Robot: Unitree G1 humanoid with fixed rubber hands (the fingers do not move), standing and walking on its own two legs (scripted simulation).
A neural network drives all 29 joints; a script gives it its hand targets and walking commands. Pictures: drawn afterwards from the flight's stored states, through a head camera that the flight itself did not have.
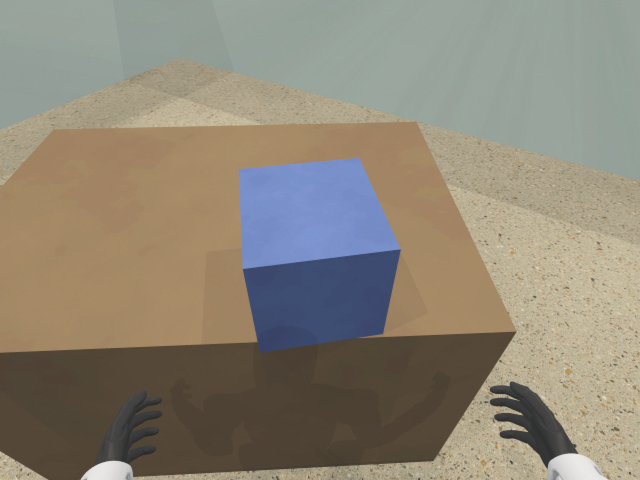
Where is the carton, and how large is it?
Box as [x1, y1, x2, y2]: [239, 158, 400, 352]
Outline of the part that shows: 358,158 239,169 243,272 260,352 382,333 400,248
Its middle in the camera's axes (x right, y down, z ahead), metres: -0.01 +0.01 +0.65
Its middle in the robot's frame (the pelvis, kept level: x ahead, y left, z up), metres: +0.47 +0.02 +0.01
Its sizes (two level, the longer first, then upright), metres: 0.226 0.206 0.202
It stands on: a pedestal, 0.68 m high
